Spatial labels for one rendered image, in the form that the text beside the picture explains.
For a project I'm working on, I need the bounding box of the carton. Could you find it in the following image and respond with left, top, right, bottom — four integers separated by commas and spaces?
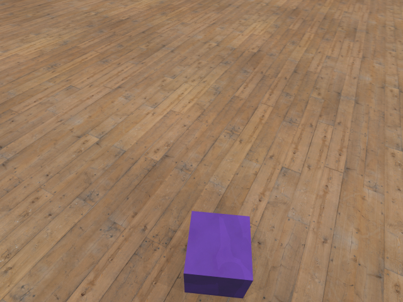
184, 211, 253, 298

